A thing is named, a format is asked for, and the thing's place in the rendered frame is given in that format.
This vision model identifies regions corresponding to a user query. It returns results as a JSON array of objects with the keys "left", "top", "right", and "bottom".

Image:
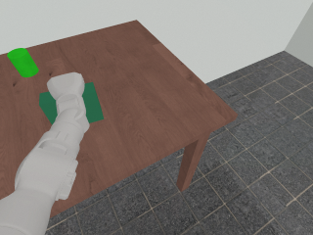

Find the left robot hand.
[{"left": 47, "top": 72, "right": 85, "bottom": 100}]

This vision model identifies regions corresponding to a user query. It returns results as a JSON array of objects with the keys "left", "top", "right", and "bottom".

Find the sponge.
[{"left": 39, "top": 82, "right": 104, "bottom": 124}]

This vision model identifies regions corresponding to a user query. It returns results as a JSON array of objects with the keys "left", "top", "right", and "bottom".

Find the left robot upper arm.
[{"left": 0, "top": 148, "right": 78, "bottom": 235}]

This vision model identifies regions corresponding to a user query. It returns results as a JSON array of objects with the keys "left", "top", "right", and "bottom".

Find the table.
[{"left": 0, "top": 20, "right": 238, "bottom": 218}]

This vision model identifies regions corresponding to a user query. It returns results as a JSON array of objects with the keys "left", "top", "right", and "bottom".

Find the left robot forearm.
[{"left": 15, "top": 91, "right": 90, "bottom": 190}]

